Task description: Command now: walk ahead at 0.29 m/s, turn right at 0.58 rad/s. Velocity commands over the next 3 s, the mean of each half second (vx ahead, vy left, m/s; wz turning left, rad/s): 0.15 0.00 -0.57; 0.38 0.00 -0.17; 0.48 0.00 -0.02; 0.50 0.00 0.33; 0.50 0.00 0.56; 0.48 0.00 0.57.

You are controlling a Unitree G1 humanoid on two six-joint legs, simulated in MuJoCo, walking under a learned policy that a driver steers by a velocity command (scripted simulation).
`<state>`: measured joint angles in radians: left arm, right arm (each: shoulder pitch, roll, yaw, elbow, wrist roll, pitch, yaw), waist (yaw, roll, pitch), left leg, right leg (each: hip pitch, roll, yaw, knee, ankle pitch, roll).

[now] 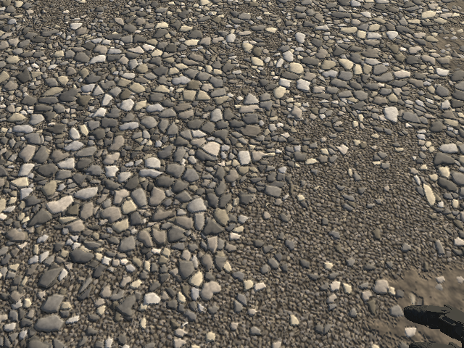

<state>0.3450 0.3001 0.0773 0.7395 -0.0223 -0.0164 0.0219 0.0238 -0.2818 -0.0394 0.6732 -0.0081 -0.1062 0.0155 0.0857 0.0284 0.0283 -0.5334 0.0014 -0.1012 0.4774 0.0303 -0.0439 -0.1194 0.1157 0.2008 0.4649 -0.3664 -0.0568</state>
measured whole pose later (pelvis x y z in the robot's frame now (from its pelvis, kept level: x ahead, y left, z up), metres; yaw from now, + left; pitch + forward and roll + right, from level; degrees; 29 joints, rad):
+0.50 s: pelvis +0.11 -0.01 +0.00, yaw -18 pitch +1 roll +2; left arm 0.19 0.31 0.08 0.60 -0.01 0.06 0.00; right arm 0.13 -0.32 -0.07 0.78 0.01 0.00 0.00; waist -0.02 0.02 0.04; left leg -0.30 0.10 0.18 0.58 -0.32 -0.02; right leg -0.32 -0.03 -0.02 0.58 -0.29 -0.04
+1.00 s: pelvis +0.31 -0.04 -0.01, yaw -21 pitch +3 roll +0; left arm 0.43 0.31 0.08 0.79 -0.01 -0.03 0.02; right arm 0.04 -0.28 -0.05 0.80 0.01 -0.09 0.05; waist 0.06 -0.01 0.01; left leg -0.47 0.00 0.04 0.54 -0.11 0.04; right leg 0.00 -0.03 0.03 0.49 -0.46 0.00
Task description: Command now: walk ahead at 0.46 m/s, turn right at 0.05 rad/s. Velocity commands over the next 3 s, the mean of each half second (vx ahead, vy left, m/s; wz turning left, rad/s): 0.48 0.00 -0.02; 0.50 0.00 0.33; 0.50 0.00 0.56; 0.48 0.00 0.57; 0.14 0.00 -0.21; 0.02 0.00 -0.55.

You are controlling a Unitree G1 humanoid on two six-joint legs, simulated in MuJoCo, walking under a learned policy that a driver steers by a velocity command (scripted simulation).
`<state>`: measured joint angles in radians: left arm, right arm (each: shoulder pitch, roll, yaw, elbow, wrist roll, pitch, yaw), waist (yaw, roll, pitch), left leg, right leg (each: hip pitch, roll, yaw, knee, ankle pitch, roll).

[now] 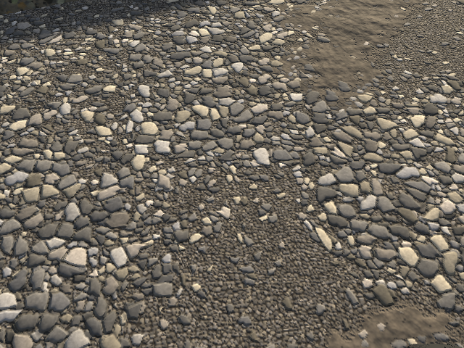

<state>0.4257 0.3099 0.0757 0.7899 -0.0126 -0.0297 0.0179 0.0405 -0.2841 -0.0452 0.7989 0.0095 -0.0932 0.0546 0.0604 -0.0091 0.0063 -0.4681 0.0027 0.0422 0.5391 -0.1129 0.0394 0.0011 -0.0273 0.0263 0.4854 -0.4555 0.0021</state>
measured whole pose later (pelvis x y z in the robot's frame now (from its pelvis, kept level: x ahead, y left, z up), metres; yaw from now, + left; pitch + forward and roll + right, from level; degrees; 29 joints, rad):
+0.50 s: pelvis +0.28 -0.01 +0.00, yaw +1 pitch +3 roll +1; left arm 0.04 0.25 0.03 0.66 -0.01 -0.09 -0.04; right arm 0.39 -0.30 -0.05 0.94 0.02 -0.04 0.00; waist -0.08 -0.02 0.02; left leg 0.10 -0.03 0.03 0.31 -0.43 0.01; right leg -0.52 -0.03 -0.02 0.48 -0.01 -0.06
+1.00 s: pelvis +0.57 +0.01 +0.00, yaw +13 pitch +2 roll -2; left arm 0.31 0.28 0.07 0.87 -0.01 -0.06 0.02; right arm 0.08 -0.26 -0.04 0.76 0.02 -0.03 0.06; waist 0.06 0.03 0.04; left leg -0.60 0.06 0.04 0.62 -0.06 0.06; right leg 0.12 0.01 -0.25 0.25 -0.38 0.02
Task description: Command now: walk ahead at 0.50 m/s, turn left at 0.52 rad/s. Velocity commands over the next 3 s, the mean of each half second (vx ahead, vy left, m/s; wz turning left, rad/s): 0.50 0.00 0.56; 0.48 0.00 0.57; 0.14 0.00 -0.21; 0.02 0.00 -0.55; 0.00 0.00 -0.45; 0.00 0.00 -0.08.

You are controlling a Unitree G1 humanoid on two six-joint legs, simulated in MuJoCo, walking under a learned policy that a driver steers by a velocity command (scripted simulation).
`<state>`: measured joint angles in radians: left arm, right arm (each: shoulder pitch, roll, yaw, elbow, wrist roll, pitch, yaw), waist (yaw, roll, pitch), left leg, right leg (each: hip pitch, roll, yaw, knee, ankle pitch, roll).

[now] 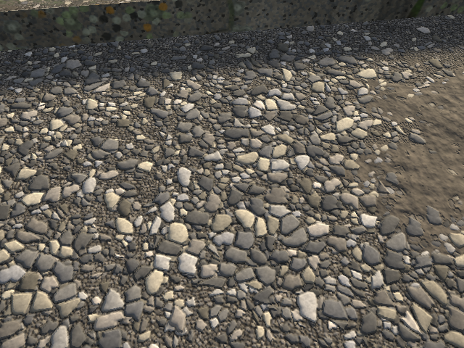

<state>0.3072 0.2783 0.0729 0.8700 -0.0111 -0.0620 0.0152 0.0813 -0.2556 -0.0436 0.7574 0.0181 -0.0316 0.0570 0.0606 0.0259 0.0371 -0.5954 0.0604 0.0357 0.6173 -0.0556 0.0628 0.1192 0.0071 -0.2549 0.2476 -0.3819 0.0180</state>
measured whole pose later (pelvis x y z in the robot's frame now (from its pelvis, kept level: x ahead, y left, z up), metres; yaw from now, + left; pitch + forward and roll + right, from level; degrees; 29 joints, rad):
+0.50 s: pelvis +0.30 +0.02 +0.00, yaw +18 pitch +2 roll +0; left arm 0.02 0.28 0.04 0.70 -0.01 -0.12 -0.02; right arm 0.38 -0.29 -0.08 0.76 0.02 -0.03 -0.02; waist -0.09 -0.04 0.01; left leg -0.06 -0.11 -0.21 0.45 -0.41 0.06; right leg -0.51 0.00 0.08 0.47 0.00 0.03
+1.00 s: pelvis +0.54 +0.12 +0.00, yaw +35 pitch +2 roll -2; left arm 0.31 0.31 0.08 0.86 -0.03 -0.06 0.01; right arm 0.07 -0.28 -0.06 0.59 0.01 -0.02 0.05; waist 0.09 0.02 0.06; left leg -0.57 0.05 0.02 0.60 -0.07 0.06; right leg 0.07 -0.04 -0.23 0.32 -0.40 0.04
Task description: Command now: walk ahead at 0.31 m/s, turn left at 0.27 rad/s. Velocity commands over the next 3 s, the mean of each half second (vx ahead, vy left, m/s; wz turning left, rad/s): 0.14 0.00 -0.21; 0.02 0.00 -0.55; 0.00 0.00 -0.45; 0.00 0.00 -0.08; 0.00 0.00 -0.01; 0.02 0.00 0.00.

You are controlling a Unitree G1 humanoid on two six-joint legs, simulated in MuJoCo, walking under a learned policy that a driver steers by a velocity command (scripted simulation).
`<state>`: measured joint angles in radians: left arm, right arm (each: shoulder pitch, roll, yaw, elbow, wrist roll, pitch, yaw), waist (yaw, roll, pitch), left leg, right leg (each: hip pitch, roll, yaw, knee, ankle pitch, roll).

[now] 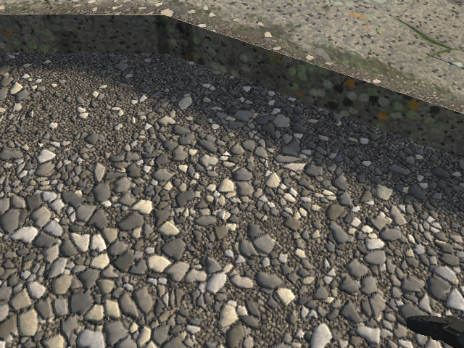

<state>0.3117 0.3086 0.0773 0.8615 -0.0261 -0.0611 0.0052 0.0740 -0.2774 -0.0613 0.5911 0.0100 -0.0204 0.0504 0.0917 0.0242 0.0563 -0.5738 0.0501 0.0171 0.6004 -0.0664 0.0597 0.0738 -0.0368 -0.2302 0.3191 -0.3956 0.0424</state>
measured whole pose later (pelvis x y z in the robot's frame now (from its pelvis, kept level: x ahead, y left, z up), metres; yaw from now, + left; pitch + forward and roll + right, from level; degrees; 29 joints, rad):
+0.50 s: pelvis +0.13 -0.01 +0.01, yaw -11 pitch +1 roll +2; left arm 0.17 0.29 0.07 0.79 -0.01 0.05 -0.01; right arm 0.11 -0.28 -0.07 0.78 0.00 0.01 -0.03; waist 0.01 -0.01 0.04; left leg -0.23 0.05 0.23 0.44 -0.23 0.02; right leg -0.39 -0.08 -0.05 0.71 -0.31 0.04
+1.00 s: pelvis +0.17 -0.01 +0.01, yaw -29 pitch +2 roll +1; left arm 0.14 0.32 0.08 0.70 -0.02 0.05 0.03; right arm 0.08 -0.30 -0.08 0.80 0.01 -0.01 -0.01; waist 0.02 -0.01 0.04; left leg -0.29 -0.04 -0.08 0.50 -0.23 -0.05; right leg -0.31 0.10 0.21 0.54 -0.25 -0.02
